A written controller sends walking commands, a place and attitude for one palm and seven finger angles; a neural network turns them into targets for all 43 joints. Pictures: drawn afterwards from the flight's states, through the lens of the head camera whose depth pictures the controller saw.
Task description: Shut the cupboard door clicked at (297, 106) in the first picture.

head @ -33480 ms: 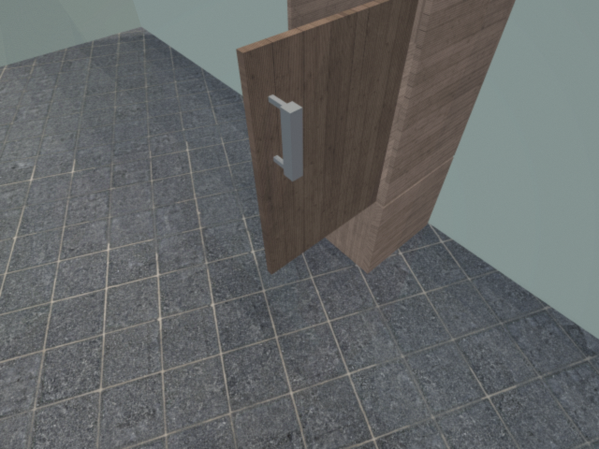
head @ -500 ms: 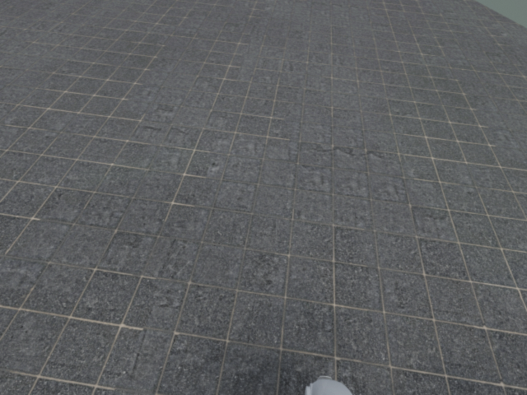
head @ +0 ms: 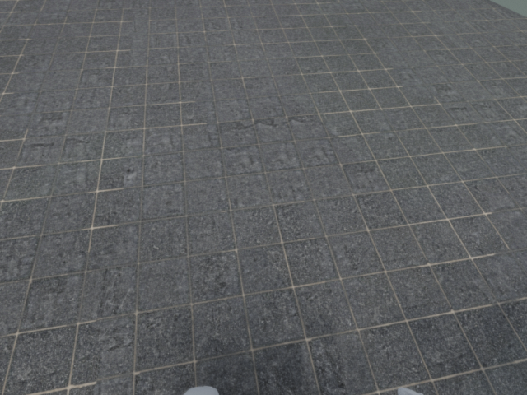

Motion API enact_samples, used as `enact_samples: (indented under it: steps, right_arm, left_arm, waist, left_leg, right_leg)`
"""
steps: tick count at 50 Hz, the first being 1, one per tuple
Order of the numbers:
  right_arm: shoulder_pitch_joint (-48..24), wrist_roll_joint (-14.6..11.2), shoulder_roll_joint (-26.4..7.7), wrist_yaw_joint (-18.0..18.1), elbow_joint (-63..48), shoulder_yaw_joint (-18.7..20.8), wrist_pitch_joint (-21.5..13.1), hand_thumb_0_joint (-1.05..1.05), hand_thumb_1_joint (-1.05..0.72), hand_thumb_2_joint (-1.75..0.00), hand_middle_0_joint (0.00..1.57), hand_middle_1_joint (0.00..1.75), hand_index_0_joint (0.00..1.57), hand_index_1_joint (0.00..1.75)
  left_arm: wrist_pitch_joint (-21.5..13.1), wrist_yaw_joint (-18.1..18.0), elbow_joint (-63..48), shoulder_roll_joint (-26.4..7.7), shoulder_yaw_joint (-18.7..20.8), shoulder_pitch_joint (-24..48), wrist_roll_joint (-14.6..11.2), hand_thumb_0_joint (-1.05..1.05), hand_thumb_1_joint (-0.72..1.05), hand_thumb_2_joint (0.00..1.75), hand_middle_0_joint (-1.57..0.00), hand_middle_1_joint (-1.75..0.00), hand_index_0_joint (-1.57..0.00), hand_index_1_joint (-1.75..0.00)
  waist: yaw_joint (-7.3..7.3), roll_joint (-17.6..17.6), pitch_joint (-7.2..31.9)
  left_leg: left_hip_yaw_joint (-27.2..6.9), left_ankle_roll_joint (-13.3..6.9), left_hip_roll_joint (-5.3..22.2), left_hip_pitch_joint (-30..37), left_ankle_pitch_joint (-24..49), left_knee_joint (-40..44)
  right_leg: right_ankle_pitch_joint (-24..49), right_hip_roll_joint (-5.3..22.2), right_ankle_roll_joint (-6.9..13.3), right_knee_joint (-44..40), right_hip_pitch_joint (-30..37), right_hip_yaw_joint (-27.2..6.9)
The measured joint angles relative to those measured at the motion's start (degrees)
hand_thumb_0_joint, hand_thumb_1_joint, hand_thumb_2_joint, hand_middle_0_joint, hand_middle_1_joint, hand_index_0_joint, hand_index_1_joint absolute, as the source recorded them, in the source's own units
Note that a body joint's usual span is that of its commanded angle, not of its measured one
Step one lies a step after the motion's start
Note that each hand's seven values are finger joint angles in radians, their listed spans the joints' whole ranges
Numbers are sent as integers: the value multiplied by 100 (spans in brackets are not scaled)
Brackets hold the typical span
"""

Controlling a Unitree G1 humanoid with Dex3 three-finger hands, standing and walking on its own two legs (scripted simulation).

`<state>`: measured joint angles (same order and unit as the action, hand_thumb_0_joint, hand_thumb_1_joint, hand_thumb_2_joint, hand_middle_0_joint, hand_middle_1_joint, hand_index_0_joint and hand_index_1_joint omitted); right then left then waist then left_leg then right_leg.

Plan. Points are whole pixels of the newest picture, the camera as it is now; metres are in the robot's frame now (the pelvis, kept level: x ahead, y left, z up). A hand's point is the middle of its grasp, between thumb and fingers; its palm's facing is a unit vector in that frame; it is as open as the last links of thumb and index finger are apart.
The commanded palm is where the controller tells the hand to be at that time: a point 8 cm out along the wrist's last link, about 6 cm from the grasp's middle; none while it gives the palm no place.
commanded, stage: turn to face it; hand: left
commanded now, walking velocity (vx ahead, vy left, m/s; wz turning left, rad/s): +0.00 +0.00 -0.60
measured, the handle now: out of the picture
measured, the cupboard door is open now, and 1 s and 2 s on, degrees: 66 66 66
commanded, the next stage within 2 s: none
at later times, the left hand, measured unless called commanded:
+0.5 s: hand (179, 353) +0.19 +0.16 -0.15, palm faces -0.31 -0.91 -0.29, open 7.4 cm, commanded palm none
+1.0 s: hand (195, 320) +0.25 +0.14 -0.15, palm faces -0.55 -0.80 -0.23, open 7.4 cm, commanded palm none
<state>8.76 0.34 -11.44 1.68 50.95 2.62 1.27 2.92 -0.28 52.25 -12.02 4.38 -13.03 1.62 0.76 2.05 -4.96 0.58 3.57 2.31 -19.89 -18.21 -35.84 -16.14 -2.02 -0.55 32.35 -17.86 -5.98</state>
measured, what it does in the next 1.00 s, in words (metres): steps on the spot, turning right: left foot, then right foot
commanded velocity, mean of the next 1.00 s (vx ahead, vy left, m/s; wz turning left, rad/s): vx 0.00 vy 0.00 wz -0.60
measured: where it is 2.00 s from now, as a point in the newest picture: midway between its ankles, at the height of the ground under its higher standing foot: outside the picture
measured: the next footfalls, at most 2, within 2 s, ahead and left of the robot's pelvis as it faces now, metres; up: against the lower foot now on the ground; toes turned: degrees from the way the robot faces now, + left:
left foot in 0.02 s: +0.06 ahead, +0.14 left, +0.00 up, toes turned +1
right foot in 0.36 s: +0.04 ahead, -0.12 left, +0.00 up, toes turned -19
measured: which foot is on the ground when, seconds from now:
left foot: up 0.00-0.00, down 0.02-0.36, up 0.38-0.70, down 0.72-1.00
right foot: down 0.00-0.02, up 0.04-0.34, down 0.36-0.72, up 0.74-1.00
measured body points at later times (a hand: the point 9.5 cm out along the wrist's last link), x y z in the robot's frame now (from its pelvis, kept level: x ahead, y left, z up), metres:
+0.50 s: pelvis +0.03 -0.01 +0.00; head +0.07 -0.04 +0.45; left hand +0.21 +0.21 -0.13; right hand +0.00 -0.29 -0.15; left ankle +0.02 +0.13 -0.66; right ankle +0.00 -0.11 -0.73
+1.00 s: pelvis +0.05 +0.01 +0.01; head +0.09 +0.00 +0.46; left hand +0.28 +0.18 -0.13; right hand -0.04 -0.23 -0.12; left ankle +0.12 +0.11 -0.73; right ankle -0.04 -0.09 -0.67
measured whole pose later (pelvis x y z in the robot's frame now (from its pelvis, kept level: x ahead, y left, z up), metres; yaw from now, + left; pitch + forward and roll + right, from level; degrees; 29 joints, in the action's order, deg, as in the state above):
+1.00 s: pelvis +0.05 +0.01 +0.01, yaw -36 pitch +0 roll -2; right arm 13.0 1.9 -11.1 1.6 49.5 1.1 0.7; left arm 5.3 2.3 50.2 -15.7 5.2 -9.7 1.4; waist 0.1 0.1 -5.0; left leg 10.3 0.9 8.1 -13.5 -15.5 -29.4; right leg -25.8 1.5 -3.1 54.7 -24.8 2.4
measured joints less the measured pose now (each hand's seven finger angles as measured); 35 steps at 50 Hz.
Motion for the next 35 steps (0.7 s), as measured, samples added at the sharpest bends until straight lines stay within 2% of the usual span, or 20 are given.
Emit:
enact_samples:
  steps: [1,3,6,8,10,15,18,19,20,22,25,27,30,33,35]
  right_arm:
    - [21,18,-11,3,-46,-16,-65,0,-91,-90,20,30,20,30]
    - [29,76,70,12,-81,-63,-116,0,-91,-90,20,30,20,30]
    - [141,144,166,6,-129,-155,-103,0,-91,-90,20,30,20,30]
    - [204,163,166,14,-141,-179,-77,0,-91,-90,20,30,20,30]
    - [234,174,133,20,-128,-170,-60,0,-91,-90,20,30,20,30]
    - [315,160,-23,-28,-85,-83,-35,0,-91,-90,20,30,20,30]
    - [436,124,-162,-72,-56,-12,15,0,-91,-90,20,30,20,30]
    - [458,98,-214,-83,-35,18,53,0,-91,-90,20,30,20,30]
    - [405,80,-298,-73,12,45,124,0,-91,-90,20,30,20,30]
    - [315,52,-415,-42,58,94,246,0,-91,-90,20,30,20,30]
    - [208,49,-433,-40,54,93,255,0,-91,-90,20,30,20,30]
    - [152,45,-392,-56,-5,73,220,0,-91,-90,20,30,20,30]
    - [85,34,-314,-63,-90,48,176,0,-91,-90,20,30,20,30]
    - [22,13,-230,-58,-161,23,138,0,-91,-90,20,30,20,30]
    - [14,-1,-173,-48,-205,-9,73,0,-91,-90,20,30,20,30]
  left_arm:
    - [34,12,-16,-34,12,-7,-28,1,90,89,-20,-30,-20,-30]
    - [106,24,-4,-173,47,88,-52,1,90,89,-20,-30,-20,-30]
    - [170,90,-49,-343,120,204,-17,1,90,89,-20,-30,-20,-30]
    - [193,144,-129,-398,136,302,-14,1,90,89,-20,-30,-20,-30]
    - [196,179,-220,-415,126,383,-23,1,91,89,-20,-30,-20,-30]
    - [159,226,-359,-395,68,503,-21,1,91,90,-19,-30,-20,-30]
    - [72,248,-449,-383,10,498,-15,1,91,90,-19,-30,-20,-30]
    - [-10,234,-470,-379,-7,478,2,1,90,90,-19,-30,-20,-30]
    - [-72,194,-450,-315,-33,488,-5,0,90,90,-20,-30,-20,-30]
    - [-105,132,-429,-193,-109,456,-23,0,90,90,-20,-30,-20,-30]
    - [-78,41,-407,-89,-156,350,-28,0,90,89,-20,-30,-20,-30]
    - [-71,25,-370,-63,-174,292,-21,0,90,89,-20,-30,-20,-30]
    - [-57,39,-315,-40,-189,212,-4,0,90,89,-20,-30,-20,-30]
    - [-23,64,-258,-42,-175,144,15,1,90,89,-20,-30,-20,-30]
    - [21,71,-215,-68,-148,101,4,1,90,89,-20,-30,-21,-30]
  waist:
    - [-18,-29,60]
    - [-12,84,49]
    - [-7,107,78]
    - [-7,24,62]
    - [-6,-89,24]
    - [-91,-310,-44]
    - [-134,-376,-5]
    - [-112,-374,34]
    - [-104,-465,7]
    - [-145,-569,-42]
    - [-147,-471,-63]
    - [-142,-343,-71]
    - [-102,-186,-55]
    - [-40,-64,-19]
    - [-22,12,29]
  left_leg:
    - [38,-146,46,104,401,302]
    - [221,-311,49,132,249,101]
    - [428,-335,175,384,37,264]
    - [521,-301,282,535,102,460]
    - [642,-295,393,657,142,592]
    - [1031,-195,626,804,-32,479]
    - [1223,-74,749,708,-351,-8]
    - [1172,-44,747,539,-593,-441]
    - [906,-23,702,309,-956,-1032]
    - [427,-13,479,-163,-1194,-2153]
    - [222,65,275,-635,-875,-2841]
    - [172,110,215,-763,-699,-2687]
    - [108,141,146,-720,-594,-2012]
    - [68,119,53,-486,-536,-1179]
    - [80,87,-19,-168,-175,-366]
  right_leg:
    - [-108,-51,-22,196,-91,-40]
    - [-988,-25,-46,1176,-392,22]
    - [-1281,22,-136,2640,-823,376]
    - [-1214,110,-198,2971,-932,609]
    - [-1136,194,-229,2769,-893,766]
    - [-820,293,-160,1479,-463,969]
    - [-10,291,-29,387,31,1050]
    - [-158,273,141,245,85,1001]
    - [-305,200,221,389,-1,958]
    - [-334,126,254,429,-27,888]
    - [-71,93,221,69,73,696]
    - [61,86,223,-143,132,564]
    - [149,60,194,-283,163,375]
    - [122,15,129,-213,116,179]
    - [37,-23,55,-40,31,43]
